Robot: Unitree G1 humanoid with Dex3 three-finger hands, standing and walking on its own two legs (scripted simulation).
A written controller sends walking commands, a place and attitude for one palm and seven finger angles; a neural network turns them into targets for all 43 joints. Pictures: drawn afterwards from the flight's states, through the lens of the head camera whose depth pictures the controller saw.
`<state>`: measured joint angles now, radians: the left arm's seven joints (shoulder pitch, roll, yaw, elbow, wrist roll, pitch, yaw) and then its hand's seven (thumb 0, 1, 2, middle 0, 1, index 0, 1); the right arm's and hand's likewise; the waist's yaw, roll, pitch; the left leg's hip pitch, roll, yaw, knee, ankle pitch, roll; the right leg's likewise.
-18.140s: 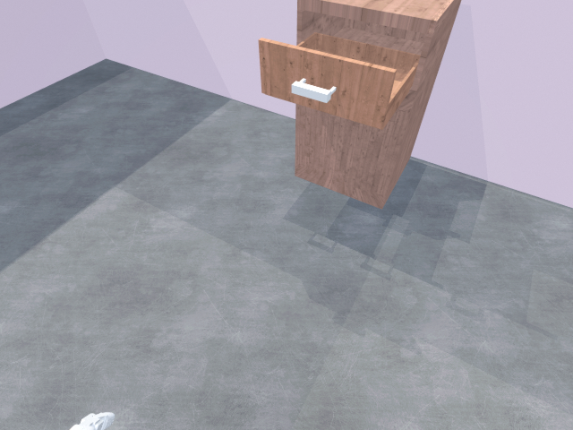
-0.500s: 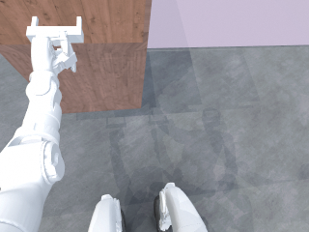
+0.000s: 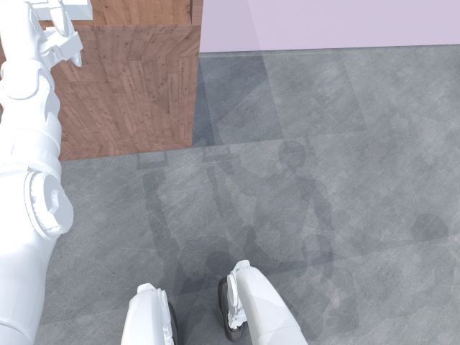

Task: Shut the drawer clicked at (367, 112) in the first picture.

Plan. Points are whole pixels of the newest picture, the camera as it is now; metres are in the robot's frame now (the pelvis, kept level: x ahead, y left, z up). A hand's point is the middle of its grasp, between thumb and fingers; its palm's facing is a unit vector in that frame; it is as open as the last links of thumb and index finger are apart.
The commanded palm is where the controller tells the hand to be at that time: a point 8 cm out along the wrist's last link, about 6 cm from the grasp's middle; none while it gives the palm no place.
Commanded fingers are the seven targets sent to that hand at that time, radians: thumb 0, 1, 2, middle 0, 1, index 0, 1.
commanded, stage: push the drawer shut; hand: left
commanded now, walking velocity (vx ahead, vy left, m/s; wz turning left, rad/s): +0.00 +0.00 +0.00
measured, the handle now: out of the picture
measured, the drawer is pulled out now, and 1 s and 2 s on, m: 0.00 0.00 0.00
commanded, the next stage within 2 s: pull the fist back off the drawer in 0.36 s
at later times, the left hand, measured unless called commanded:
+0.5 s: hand (61, 30) +0.60 +0.16 +0.06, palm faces +0.01 -1.00 -0.05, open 3.5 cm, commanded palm +0.64 +0.16 +0.06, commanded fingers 0.00 0.90 0.90 -1.40 -1.60 -1.40 -1.60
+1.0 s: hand (69, 34) +0.59 +0.15 +0.06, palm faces +0.02 -1.00 -0.03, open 3.3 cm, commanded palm +0.57 +0.16 +0.06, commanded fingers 0.00 0.90 0.90 -1.40 -1.60 -1.40 -1.60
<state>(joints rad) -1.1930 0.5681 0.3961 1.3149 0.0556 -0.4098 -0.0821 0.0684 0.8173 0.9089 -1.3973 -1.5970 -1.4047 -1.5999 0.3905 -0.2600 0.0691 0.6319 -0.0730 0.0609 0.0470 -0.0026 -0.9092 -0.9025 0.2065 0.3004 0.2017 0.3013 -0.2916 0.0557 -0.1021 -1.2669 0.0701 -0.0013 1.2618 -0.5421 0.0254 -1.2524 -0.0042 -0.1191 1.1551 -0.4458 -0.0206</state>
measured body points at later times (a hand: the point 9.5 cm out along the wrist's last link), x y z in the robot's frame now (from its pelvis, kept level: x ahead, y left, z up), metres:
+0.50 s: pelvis -0.03 +0.00 -0.02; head +0.19 +0.05 +0.37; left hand +0.59 +0.21 +0.07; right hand -0.08 -0.25 -0.10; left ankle +0.01 +0.10 -0.62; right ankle +0.04 -0.12 -0.62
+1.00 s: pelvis -0.02 +0.01 -0.01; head +0.19 +0.05 +0.38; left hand +0.59 +0.20 +0.06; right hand -0.09 -0.23 -0.10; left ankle +0.01 +0.10 -0.62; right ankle +0.04 -0.12 -0.62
